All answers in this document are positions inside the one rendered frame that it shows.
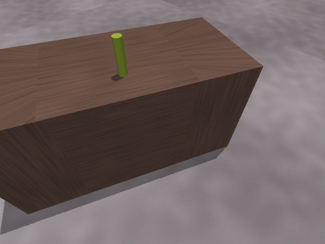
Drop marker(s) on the can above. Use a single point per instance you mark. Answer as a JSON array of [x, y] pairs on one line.
[[119, 52]]

